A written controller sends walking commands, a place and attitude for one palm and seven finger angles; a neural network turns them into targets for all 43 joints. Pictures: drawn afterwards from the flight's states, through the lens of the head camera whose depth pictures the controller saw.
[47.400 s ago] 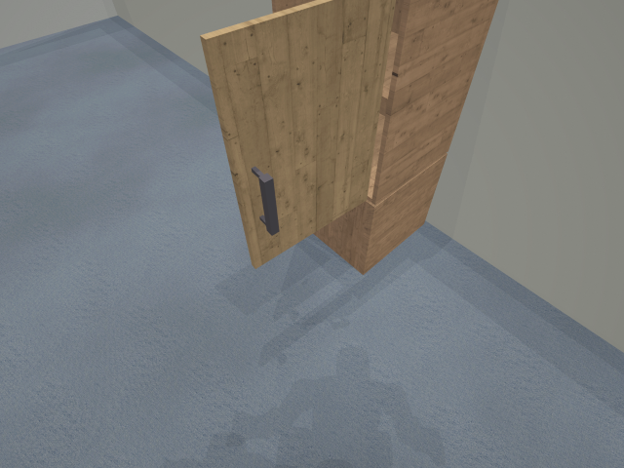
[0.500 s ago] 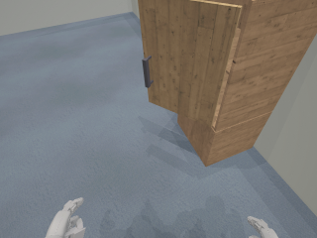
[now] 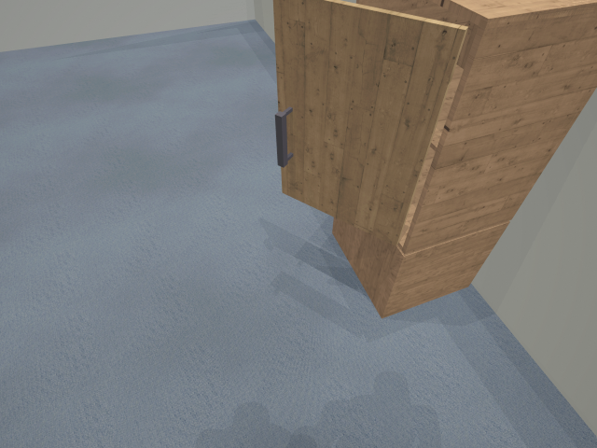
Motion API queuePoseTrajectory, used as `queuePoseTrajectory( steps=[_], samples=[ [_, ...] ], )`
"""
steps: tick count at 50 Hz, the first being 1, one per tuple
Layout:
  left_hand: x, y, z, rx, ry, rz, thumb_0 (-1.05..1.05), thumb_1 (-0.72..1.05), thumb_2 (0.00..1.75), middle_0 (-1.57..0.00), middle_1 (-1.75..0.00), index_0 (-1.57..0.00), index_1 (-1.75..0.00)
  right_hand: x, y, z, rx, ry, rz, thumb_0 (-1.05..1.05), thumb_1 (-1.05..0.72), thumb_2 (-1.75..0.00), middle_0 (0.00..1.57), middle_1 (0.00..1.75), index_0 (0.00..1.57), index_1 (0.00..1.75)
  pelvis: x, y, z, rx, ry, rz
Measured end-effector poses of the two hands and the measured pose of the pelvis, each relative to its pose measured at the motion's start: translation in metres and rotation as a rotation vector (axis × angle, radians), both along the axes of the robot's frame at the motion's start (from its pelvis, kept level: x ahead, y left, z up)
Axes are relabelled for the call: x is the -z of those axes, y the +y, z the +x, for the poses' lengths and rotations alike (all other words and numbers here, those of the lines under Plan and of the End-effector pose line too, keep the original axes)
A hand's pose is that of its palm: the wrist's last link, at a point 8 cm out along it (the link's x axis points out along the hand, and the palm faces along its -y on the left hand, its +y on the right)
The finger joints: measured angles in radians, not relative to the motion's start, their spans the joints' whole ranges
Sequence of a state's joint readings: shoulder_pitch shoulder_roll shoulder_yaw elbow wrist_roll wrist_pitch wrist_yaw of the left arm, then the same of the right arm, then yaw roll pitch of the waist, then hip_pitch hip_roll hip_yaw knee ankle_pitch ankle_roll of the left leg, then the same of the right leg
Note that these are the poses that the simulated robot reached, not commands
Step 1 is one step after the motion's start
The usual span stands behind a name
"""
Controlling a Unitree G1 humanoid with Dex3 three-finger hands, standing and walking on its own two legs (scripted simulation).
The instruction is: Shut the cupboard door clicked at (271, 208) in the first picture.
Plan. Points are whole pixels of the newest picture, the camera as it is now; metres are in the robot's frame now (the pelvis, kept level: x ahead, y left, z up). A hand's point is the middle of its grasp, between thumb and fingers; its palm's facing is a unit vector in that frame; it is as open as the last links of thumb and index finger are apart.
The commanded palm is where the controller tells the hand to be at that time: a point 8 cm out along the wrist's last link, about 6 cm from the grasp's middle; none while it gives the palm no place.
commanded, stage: let the arm hang, fingers relaxed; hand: left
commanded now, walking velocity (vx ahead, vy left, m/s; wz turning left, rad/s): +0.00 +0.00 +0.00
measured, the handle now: (285, 137) +0.89 +0.10 -0.10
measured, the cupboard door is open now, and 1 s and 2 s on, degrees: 35 35 35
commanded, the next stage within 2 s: look to check the result in 0.40 s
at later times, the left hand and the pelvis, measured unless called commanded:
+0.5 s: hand out of the picture +0.00 +0.16 -0.18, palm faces +0.02 -0.99 -0.16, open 7.4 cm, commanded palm none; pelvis +0.01 +0.00 +0.00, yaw +0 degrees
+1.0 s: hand out of the picture +0.00 +0.18 -0.18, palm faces +0.02 -0.98 -0.20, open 7.4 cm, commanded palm none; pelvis +0.02 +0.00 +0.00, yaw +0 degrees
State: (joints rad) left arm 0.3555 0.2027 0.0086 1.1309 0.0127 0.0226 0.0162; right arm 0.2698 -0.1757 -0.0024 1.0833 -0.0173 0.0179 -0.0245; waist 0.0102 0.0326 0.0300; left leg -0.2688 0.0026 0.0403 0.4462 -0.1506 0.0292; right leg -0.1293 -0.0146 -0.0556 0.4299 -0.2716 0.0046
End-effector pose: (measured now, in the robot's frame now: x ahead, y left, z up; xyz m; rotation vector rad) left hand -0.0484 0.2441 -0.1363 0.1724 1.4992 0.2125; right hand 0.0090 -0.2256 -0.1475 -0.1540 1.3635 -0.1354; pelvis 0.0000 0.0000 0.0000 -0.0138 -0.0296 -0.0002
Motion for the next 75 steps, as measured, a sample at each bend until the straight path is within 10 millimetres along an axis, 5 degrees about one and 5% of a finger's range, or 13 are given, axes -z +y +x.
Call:
queuePoseTrajectory(
  steps=[14, 22, 41, 62, 70, 75],
  samples=[
    [0.012, -0.024, 0.045, 0.038, -0.105, -0.069, 0.0, 0.91, 0.9, -0.2, -0.3, -0.2, -0.3, -0.007, -0.006, -0.01, 0.037, 0.011, -0.027, 0.0, -0.91, -0.9, 0.2, 0.3, 0.2, 0.3, -0.001, -0.003, 0.005, 0.01, -0.008, 0.007],
    [0.014, -0.032, 0.05, 0.036, -0.101, -0.089, 0.0, 0.9, 0.9, -0.2, -0.3, -0.2, -0.3, -0.009, -0.005, -0.015, 0.043, 0.034, -0.03, 0.0, -0.9, -0.9, 0.2, 0.3, 0.2, 0.3, -0.002, -0.003, 0.007, 0.007, -0.006, 0.005],
    [0.008, -0.017, 0.032, 0.016, -0.031, -0.043, 0.0, 0.91, 0.9, -0.2, -0.3, -0.2, -0.3, -0.006, -0.003, 0.004, 0.028, 0.023, -0.017, 0.0, -0.9, -0.9, 0.2, 0.3, 0.2, 0.3, -0.002, -0.003, 0.013, 0.007, -0.005, 0.006],
    [0.008, -0.009, 0.069, 0.032, -0.101, -0.025, 0.0, 0.9, 0.9, -0.2, -0.3, -0.2, -0.3, -0.012, -0.024, 0.031, 0.003, -0.015, -0.064, 0.0, -0.9, -0.9, 0.2, 0.3, 0.2, 0.3, -0.002, -0.005, 0.02, -0.008, 0.002, 0.007],
    [0.02, -0.002, 0.068, -0.05, -0.137, -0.015, 0.0, 0.9, 0.9, -0.2, -0.3, -0.2, -0.3, 0.001, -0.013, 0.037, -0.056, 0.043, -0.048, 0.0, -0.9, -0.9, 0.2, 0.3, 0.2, 0.3, 0.011, 0.0, 0.018, -0.098, 0.011, -0.017],
    [0.04, 0.015, 0.065, -0.122, -0.162, -0.024, 0.0, 0.9, 0.9, -0.2, -0.3, -0.21, -0.3, 0.004, 0.0, 0.059, -0.124, 0.034, -0.072, 0.0, -0.9, -0.9, 0.2, 0.3, 0.2, 0.3, 0.025, 0.014, 0.022, -0.181, 0.01, -0.014]
  ],
)
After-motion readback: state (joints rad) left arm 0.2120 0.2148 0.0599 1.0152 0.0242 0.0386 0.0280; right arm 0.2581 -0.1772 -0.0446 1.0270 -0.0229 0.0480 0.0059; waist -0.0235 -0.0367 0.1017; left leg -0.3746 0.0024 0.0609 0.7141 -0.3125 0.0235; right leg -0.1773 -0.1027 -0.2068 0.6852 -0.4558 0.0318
